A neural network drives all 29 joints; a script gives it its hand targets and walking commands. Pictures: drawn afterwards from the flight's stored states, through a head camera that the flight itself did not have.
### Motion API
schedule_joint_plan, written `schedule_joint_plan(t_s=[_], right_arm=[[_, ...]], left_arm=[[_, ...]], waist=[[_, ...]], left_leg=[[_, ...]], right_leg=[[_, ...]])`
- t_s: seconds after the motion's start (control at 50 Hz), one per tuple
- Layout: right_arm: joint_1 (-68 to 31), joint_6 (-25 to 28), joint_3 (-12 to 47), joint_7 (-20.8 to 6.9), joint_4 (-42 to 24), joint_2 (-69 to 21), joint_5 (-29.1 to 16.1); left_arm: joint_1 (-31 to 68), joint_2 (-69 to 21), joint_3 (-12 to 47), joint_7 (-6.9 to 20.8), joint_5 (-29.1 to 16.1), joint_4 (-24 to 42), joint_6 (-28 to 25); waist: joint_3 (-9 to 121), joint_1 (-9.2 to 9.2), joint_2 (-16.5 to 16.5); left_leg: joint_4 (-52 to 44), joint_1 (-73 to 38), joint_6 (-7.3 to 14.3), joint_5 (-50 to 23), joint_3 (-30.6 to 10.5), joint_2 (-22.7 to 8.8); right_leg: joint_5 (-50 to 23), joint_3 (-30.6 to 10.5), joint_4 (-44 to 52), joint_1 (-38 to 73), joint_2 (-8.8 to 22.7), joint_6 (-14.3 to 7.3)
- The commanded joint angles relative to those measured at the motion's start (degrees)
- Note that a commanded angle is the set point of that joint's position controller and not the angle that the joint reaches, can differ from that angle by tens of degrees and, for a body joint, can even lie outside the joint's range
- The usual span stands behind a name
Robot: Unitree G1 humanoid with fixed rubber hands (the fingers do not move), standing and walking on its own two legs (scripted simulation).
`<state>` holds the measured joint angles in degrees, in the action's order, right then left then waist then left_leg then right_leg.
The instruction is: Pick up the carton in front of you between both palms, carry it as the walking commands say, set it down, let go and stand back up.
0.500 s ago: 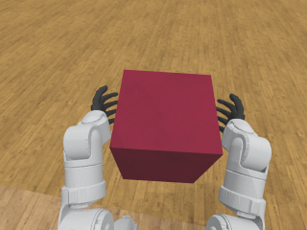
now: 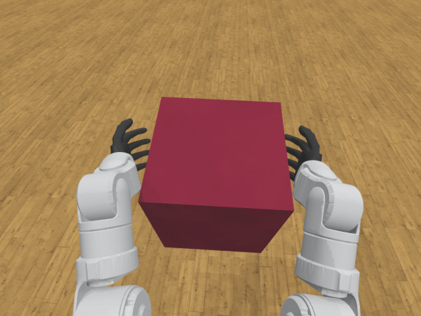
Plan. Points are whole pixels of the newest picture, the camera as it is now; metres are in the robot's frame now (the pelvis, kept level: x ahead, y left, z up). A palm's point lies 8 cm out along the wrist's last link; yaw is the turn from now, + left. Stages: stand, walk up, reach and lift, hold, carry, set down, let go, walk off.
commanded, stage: carry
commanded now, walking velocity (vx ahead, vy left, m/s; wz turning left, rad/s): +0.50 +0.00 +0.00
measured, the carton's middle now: (216, 182) +0.37 +0.00 +0.09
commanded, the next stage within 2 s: none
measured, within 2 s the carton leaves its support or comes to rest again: neither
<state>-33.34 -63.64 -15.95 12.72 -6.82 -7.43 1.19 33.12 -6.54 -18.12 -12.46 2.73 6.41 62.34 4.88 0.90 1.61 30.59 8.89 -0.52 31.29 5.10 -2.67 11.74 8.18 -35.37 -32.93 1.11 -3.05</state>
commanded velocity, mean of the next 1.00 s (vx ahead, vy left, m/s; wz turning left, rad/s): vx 0.23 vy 0.00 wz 0.00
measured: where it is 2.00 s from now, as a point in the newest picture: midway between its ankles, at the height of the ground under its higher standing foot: (205, 268)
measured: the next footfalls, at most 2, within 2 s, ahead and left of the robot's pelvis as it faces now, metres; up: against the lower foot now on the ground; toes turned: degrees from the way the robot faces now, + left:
left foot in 0.42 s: +0.41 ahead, +0.11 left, +0.02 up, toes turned +6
right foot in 0.80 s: +0.61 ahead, -0.08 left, +0.02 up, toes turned +16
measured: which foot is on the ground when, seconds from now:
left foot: down 0.00-0.02, up 0.04-0.40, down 0.42-0.84, up 0.86-0.94, down 0.96-1.00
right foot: down 0.00-0.44, up 0.46-0.78, down 0.80-1.00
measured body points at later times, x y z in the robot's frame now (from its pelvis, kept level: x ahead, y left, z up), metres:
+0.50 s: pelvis +0.30 +0.03 +0.02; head +0.31 +0.03 +0.47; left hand +0.66 +0.18 +0.13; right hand +0.65 -0.14 +0.13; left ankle +0.37 +0.10 -0.71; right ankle +0.17 -0.09 -0.64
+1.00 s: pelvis +0.54 +0.00 +0.03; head +0.53 -0.01 +0.48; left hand +0.79 +0.15 +0.11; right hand +0.80 -0.15 +0.11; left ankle +0.47 +0.11 -0.71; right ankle +0.58 -0.08 -0.71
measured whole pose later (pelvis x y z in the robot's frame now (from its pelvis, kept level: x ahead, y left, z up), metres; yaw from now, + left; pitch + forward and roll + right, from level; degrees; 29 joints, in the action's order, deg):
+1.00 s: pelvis +0.54 +0.00 +0.03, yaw +0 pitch +4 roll +0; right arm 0.2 -65.6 -3.5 8.8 -27.2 -7.4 0.6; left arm -1.7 -7.5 -3.0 -8.3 0.9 27.8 64.3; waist 7.1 -0.1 1.7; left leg 25.8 10.2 -1.3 18.5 6.5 -3.0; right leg 10.0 10.8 -24.9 -19.2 0.2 -3.9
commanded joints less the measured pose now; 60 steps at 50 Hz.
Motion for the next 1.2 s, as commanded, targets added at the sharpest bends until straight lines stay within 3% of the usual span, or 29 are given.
schedule_joint_plan(t_s=[0.0, 0.02, 0.06, 0.08, 0.12, 0.18, 0.28, 0.32, 0.34, 0.36, 0.38, 0.4, 0.42, 0.46, 0.5, 0.54, 0.6, 0.64, 0.68, 0.72, 0.74, 0.76, 0.78, 0.8, 0.86, 0.94, 0.98, 1.04, 1.18], right_arm=[[-31.2, -1.3, 27.7, 1.1, 0.3, -34.0, -5.8], [-32.4, -1.2, 27.3, 0.9, 1.0, -36.2, -6.6], [-33.9, -0.4, 25.6, 0.2, 2.7, -38.9, -5.5], [-34.3, 0.0, 25.3, -0.1, 3.3, -40.0, -5.0], [-36.6, 1.1, 26.7, -0.8, 1.8, -41.8, -5.2], [-35.0, 1.9, 28.5, -0.6, 1.4, -41.3, -4.7], [-29.6, 1.1, 29.1, -0.9, 3.1, -38.4, -5.0], [-28.0, 0.7, 29.1, -1.3, 4.7, -38.6, -5.4], [-26.7, 0.7, 28.9, -1.4, 6.1, -38.5, -5.6], [-26.6, 0.9, 28.7, -1.6, 6.7, -38.5, -5.8], [-27.0, 1.3, 28.0, -1.4, 7.1, -37.4, -5.7], [-26.4, 1.5, 27.5, -1.3, 7.7, -39.0, -5.6], [-27.2, 1.8, 28.8, -1.6, 6.0, -41.3, -6.5], [-29.9, 2.9, 32.2, -2.7, 2.6, -46.8, -8.0], [-29.8, 4.4, 35.4, -4.0, -0.3, -50.6, -9.6], [-24.4, 5.5, 37.7, -5.2, -2.3, -52.1, -9.6], [-13.6, 6.3, 40.2, -6.6, -5.8, -52.1, -9.3], [-6.9, 6.3, 41.0, -7.1, -9.3, -51.4, -9.6], [-0.2, 5.7, 41.1, -7.0, -13.0, -50.3, -9.9], [5.7, 4.4, 41.3, -6.7, -16.9, -48.0, -9.5], [6.5, 3.6, 41.8, -6.4, -19.3, -46.2, -9.3], [6.8, 2.3, 42.4, -6.1, -20.9, -45.0, -9.7], [8.3, 1.0, 42.8, -5.8, -21.6, -43.8, -10.4], [9.7, 0.3, 43.2, -5.5, -23.1, -43.1, -11.0], [12.2, -0.5, 45.7, -6.5, -27.6, -45.6, -13.0], [13.4, -1.3, 45.8, -7.3, -28.6, -44.1, -11.8], [13.6, -1.8, 45.6, -7.0, -28.8, -42.1, -10.9], [17.2, -3.0, 43.2, -6.0, -26.1, -36.4, -9.0], [17.8, -3.5, 40.0, -4.1, -22.2, -32.4, -7.8]], left_arm=[[30.3, -37.1, 32.0, 0.0, -10.4, -2.0, 1.8], [33.0, -38.7, 32.5, 0.4, -11.6, 0.0, 1.9], [39.2, -43.2, 35.3, 1.6, -14.0, 2.0, 1.2], [41.1, -45.0, 36.6, 2.2, -14.8, 2.6, 0.7], [41.6, -46.4, 37.4, 2.8, -15.4, 2.9, -0.4], [38.0, -45.3, 37.4, 2.9, -15.0, 2.3, -1.2], [30.0, -40.8, 35.2, 1.4, -10.6, -0.9, -0.7], [28.5, -40.2, 34.1, 0.8, -8.7, -2.1, -0.3], [28.0, -40.0, 33.5, 0.5, -7.7, -2.6, -0.1], [28.4, -39.6, 33.0, 0.3, -7.0, -2.5, 0.0], [28.6, -40.0, 32.8, 0.3, -6.6, -2.2, 0.2], [29.5, -40.6, 32.8, 0.2, -6.7, -2.4, 0.3], [29.0, -42.5, 32.4, 0.3, -6.9, -2.8, 0.0], [28.3, -47.6, 32.9, 1.3, -7.7, -3.5, -1.3], [26.2, -51.5, 34.2, 2.6, -8.3, -2.8, -2.4], [21.3, -52.9, 36.5, 3.5, -8.2, -0.4, -3.7], [11.5, -53.0, 40.5, 4.1, -7.5, 3.8, -4.6], [7.1, -52.2, 43.5, 4.5, -8.3, 8.8, -4.5], [2.7, -51.9, 45.7, 4.9, -10.3, 14.1, -3.9], [-2.9, -50.2, 45.8, 5.4, -11.0, 17.5, -2.7], [-5.4, -48.5, 45.2, 5.5, -10.9, 18.6, -1.9], [-8.3, -46.4, 44.4, 5.3, -10.7, 19.0, -1.1], [-10.8, -44.7, 43.7, 4.9, -10.4, 19.7, -0.3], [-12.9, -44.4, 43.6, 4.8, -10.4, 21.6, 0.3], [-16.2, -47.1, 44.9, 5.7, -11.8, 25.4, 1.0], [-14.9, -45.2, 46.3, 6.7, -12.0, 29.4, 2.1], [-14.4, -42.7, 46.4, 6.8, -12.3, 29.6, 2.8], [-18.4, -37.9, 45.3, 5.9, -11.3, 26.0, 3.9], [-16.2, -33.5, 43.4, 3.8, -10.3, 23.8, 4.7]], waist=[[23.5, -6.96, -15.2], [22.4, -6.52, -8.6], [20.8, -4.61, -2.1], [20.7, -3.75, -2.9], [20.1, -3.89, -7.3], [19.4, -4.65, -8.9], [16.7, -4.61, -10.6], [17.9, -2.41, -9.3], [21.2, -0.4, -6.5], [23.7, 1.43, -1.4], [27.3, 1.37, 13.7], [25.7, 1.85, 16.3], [24.2, 2.47, 10.0], [22.4, 2.69, 0.7], [21.3, 0.96, 2.1], [21.2, 0.72, 6.0], [20.3, 0.06, 8.3], [20.2, 0.65, 9.7], [20.6, 0.72, 8.8], [21.3, -0.08, 4.3], [21.8, -0.45, 0.1], [24.2, -0.97, -7.3], [25.5, -1.22, -14.0], [26.0, -1.32, -13.2], [25.0, -0.63, -9.0], [21.2, -0.52, -3.1], [17.6, -0.66, -1.6], [14.3, -0.53, -1.2], [10.5, -0.63, 1.7]], left_leg=[[47.1, 38.4, 2.0, -0.8, -5.2, 4.8], [49.9, 38.1, 2.6, -2.0, -6.9, 2.8], [43.2, 36.3, 2.9, -6.5, -8.0, -0.8], [39.6, 34.6, 2.7, -8.6, -7.1, -1.4], [32.4, 33.3, 2.1, -10.9, -4.5, -1.3], [19.3, 29.9, 1.4, -16.0, -2.7, -1.0], [-0.1, 21.7, 1.3, -24.4, 3.6, 2.6], [-7.0, 12.3, 1.8, -27.9, 6.0, 4.6], [-7.9, 1.1, 3.1, -26.8, 5.5, 4.4], [-6.6, -11.7, 6.1, -24.9, -4.2, -3.8], [-7.2, -22.2, 11.7, -26.5, -26.8, -16.5], [-9.7, -28.7, 15.7, -32.3, -36.5, -19.1], [-9.0, -28.6, 16.6, -35.6, -34.3, -18.9], [-9.8, -20.7, 13.6, -36.0, -26.6, -17.4], [-12.5, -16.6, 10.8, -41.7, -19.6, -15.9], [-13.3, -16.2, 9.6, -50.7, -13.1, -14.5], [-10.9, -15.5, 6.5, -63.8, -3.4, -9.9], [-9.5, -16.7, 5.2, -67.3, -0.1, -8.4], [-6.7, -15.6, 4.2, -61.9, 2.1, -7.0], [0.4, -8.0, 0.9, -51.8, 4.3, -4.9], [4.6, 1.5, -1.6, -43.3, 3.3, -4.1], [8.8, 10.8, -2.7, -26.1, 0.9, -2.1], [10.2, 15.7, -2.6, -4.9, -0.3, 0.2], [8.0, 18.0, -1.8, 0.7, -2.6, -0.2], [-10.6, 6.9, -2.4, -14.1, 0.9, -0.2], [-6.3, 0.2, -1.8, -25.6, -1.1, -4.7], [-5.0, 1.9, -1.5, -33.3, -2.0, -6.4], [-2.9, 0.8, -1.0, -39.5, -1.5, -6.5], [-2.7, 1.7, -0.3, -46.2, -2.6, -7.2]], right_leg=[[-6.5, -44.5, 14.3, 47.0, 18.9, -15.0], [-11.9, -39.6, 12.0, 42.8, 18.0, -13.9], [-4.5, -32.2, 14.0, 36.3, 17.2, -11.2], [-0.7, -28.7, 15.6, 34.1, 15.9, -9.5], [-0.4, -24.1, 17.5, 32.0, 14.8, -9.2], [-6.5, -16.9, 18.3, 32.3, 13.0, -8.8], [-17.5, -8.8, 15.1, 34.4, 10.2, -5.1], [-24.7, -5.7, 8.5, 33.2, 9.2, -2.8], [-26.7, -2.7, -0.2, 29.4, 7.2, -0.7], [-17.4, -1.6, -9.9, 17.8, 5.9, 2.1], [4.1, -1.7, -23.4, 2.8, 0.0, 4.2], [19.2, -4.7, -32.6, -10.2, -4.4, 3.7], [18.7, -7.9, -35.5, -13.6, -1.7, 2.2], [14.1, -9.6, -32.4, -12.4, 2.1, 2.4], [9.8, -8.1, -23.7, -7.9, 3.9, 3.3], [7.6, -4.7, -14.4, -4.1, 2.2, 4.2], [-0.1, -0.6, -1.3, 3.2, -0.9, 4.9], [-7.1, 2.1, 5.1, 6.1, -2.8, 5.1], [-15.5, 3.9, 11.5, 12.4, -2.8, 4.7], [-28.1, 2.5, 18.1, 26.1, 0.5, 3.3], [-42.2, -3.7, 14.8, 35.7, 6.7, 1.2], [-65.8, -12.7, 8.2, 45.3, 14.5, -2.7], [-77.3, -16.6, 7.3, 49.4, 19.4, -6.8], [-70.6, -17.0, 8.1, 51.0, 20.8, -8.5], [-52.7, -9.0, 10.4, 42.1, 13.5, -4.0], [-29.6, -5.6, 8.9, 30.6, 10.2, -0.6], [-28.5, -4.3, 8.2, 28.2, 8.5, -0.2], [-34.5, -5.4, 5.5, 24.3, 8.6, -0.4], [-25.7, -4.2, 3.2, 20.5, 7.4, 0.7]])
